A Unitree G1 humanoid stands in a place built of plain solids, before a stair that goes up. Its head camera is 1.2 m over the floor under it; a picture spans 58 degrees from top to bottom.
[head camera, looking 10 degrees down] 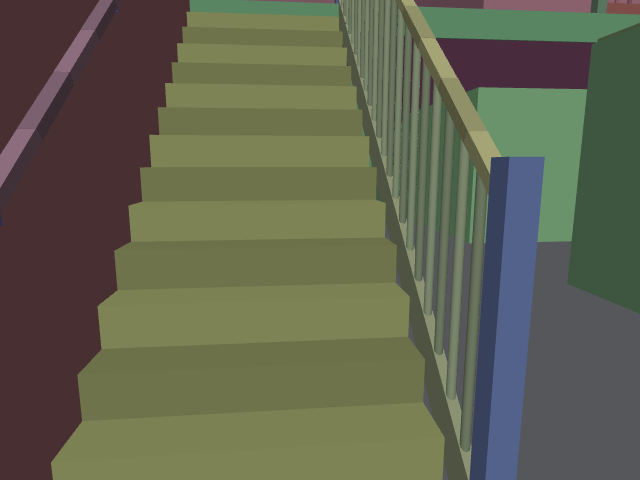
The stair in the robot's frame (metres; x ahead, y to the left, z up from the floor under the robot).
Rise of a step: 0.17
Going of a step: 0.21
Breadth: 1.20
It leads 6 degrees to the left of straight ahead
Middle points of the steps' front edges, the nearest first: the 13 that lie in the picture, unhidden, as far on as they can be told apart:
1.20 0.19 0.34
1.40 0.22 0.51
1.61 0.24 0.68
1.82 0.26 0.85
2.03 0.28 1.01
2.23 0.30 1.18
2.44 0.32 1.35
2.65 0.34 1.52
2.86 0.36 1.69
3.07 0.38 1.86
3.27 0.40 2.03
3.48 0.42 2.20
3.69 0.44 2.37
